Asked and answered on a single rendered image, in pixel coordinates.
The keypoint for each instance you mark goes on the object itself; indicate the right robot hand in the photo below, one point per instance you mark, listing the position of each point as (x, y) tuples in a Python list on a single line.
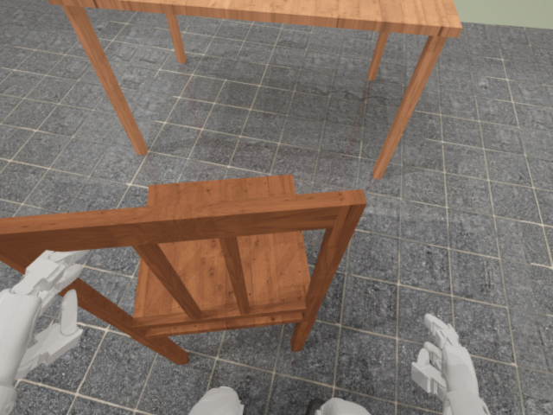
[(454, 369)]

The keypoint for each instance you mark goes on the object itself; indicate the right robot forearm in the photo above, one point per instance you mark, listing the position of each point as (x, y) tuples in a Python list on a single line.
[(460, 402)]

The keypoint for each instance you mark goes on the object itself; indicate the table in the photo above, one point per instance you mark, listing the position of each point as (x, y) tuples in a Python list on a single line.
[(436, 18)]

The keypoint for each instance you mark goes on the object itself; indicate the left robot thigh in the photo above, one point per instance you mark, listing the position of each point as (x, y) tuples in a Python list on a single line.
[(218, 401)]

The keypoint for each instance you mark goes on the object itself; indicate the chair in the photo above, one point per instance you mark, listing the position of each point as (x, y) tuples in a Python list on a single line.
[(214, 255)]

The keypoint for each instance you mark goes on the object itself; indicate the left robot hand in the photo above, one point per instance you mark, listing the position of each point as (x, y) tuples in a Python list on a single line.
[(20, 307)]

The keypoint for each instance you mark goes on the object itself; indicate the left robot forearm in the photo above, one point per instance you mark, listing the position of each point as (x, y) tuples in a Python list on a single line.
[(8, 395)]

